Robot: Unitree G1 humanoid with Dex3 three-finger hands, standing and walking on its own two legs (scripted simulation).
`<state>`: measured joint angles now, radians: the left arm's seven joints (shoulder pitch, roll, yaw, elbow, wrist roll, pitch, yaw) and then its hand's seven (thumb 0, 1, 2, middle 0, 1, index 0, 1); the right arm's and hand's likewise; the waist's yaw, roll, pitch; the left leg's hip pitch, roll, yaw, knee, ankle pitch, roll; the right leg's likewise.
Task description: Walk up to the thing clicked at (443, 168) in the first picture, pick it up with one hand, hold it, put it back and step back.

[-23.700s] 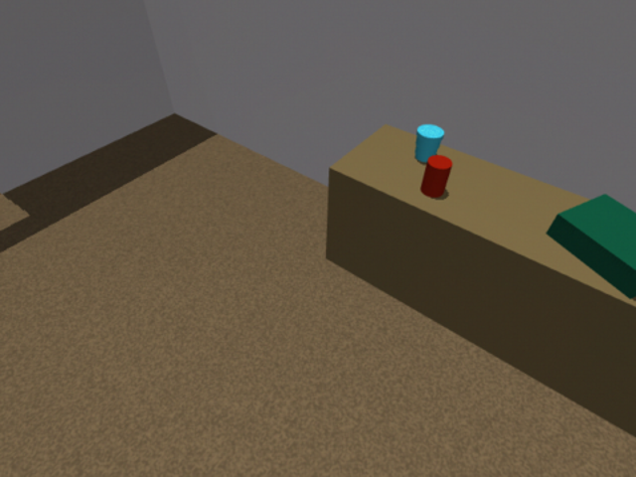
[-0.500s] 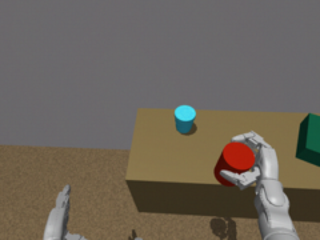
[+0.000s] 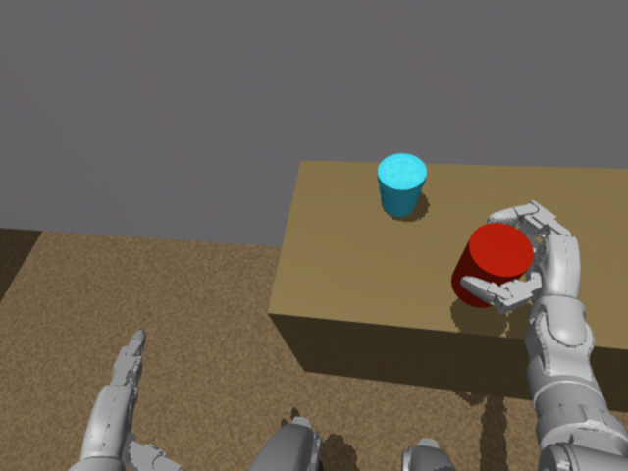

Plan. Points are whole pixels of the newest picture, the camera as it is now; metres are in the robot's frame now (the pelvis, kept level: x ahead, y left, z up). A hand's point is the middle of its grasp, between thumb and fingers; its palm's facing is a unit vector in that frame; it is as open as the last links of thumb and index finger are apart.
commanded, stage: crouch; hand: right
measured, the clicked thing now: (488, 268) +0.42 -0.16 -0.03
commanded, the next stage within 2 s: lower in 0.52 s
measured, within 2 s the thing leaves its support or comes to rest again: rests again in 1.26 s
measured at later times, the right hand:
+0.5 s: hand (495, 255) +0.45 -0.17 -0.05, palm faces +0.12 +0.99 +0.00, open 10.6 cm
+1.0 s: hand (483, 265) +0.46 -0.17 -0.11, palm faces +0.10 +1.00 +0.02, open 10.6 cm
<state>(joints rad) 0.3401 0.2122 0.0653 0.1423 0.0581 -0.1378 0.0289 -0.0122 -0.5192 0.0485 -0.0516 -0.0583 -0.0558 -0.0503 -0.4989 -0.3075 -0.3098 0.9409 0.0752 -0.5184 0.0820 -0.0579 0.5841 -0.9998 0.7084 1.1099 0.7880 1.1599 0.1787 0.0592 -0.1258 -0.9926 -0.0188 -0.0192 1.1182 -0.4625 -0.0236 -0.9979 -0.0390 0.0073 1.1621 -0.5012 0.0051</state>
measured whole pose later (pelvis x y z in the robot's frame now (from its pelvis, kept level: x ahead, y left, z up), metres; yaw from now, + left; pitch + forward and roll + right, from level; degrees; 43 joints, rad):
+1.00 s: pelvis -0.01 +0.00 -0.06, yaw +1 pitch +27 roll +4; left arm 0.39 0.26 0.07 -0.16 0.10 -0.05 -0.04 -0.01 -0.51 0.04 -0.05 -0.05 -0.05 -0.04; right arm -0.63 -0.44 -0.47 1.12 0.01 -0.60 0.09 -0.05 0.59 -1.00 0.72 1.10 0.80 1.15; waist 0.31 0.05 -0.15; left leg -1.30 -0.04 0.03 1.35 -0.53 -0.01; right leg -1.33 -0.06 0.06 1.43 -0.59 0.02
